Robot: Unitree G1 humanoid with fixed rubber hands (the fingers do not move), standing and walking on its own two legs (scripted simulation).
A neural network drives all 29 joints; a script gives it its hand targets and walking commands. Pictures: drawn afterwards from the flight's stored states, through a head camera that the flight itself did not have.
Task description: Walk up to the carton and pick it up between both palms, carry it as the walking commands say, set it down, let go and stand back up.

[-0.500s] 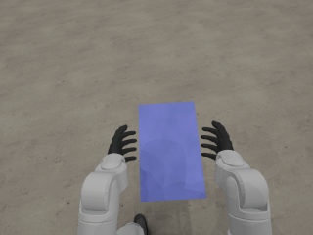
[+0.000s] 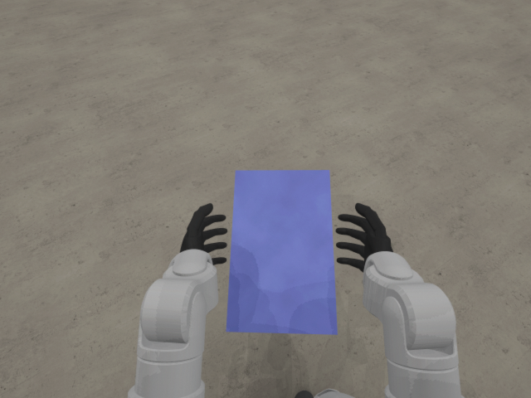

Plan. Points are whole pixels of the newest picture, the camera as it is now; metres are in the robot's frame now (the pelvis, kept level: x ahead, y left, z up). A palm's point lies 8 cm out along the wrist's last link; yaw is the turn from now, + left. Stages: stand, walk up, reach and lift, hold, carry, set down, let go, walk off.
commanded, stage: carry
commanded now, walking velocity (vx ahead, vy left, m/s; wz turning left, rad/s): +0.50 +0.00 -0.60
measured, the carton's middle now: (282, 253) +0.34 +0.01 +0.00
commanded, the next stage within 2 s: none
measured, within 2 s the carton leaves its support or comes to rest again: neither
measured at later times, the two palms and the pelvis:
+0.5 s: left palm (268, 132) +0.55 +0.04 +0.08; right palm (400, 159) +0.48 -0.19 +0.09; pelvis +0.26 +0.00 +0.00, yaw -17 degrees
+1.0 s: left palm (358, 84) +0.76 -0.16 +0.06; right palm (464, 121) +0.63 -0.37 +0.06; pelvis +0.46 -0.11 -0.01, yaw -34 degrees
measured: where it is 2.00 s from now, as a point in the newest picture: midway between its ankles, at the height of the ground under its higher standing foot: (386, 244)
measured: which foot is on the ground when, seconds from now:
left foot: down 0.00-0.04, up 0.06-0.46, down 0.48-0.92, up 0.94-1.00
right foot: up 0.00-0.00, down 0.02-0.50, up 0.52-0.88, down 0.90-1.00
